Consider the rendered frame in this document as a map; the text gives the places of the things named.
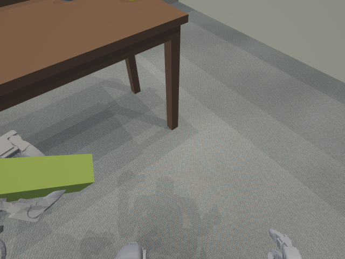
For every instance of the left robot thigh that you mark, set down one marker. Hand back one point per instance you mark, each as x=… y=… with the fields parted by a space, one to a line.
x=132 y=251

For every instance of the left robot hand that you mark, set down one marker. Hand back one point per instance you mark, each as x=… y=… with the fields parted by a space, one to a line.
x=12 y=146

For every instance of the table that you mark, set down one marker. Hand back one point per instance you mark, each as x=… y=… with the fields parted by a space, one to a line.
x=45 y=44

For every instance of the right robot hand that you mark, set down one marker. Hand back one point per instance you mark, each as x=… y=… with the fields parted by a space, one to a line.
x=284 y=244

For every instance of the sponge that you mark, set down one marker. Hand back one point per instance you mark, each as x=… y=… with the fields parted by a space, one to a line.
x=38 y=176

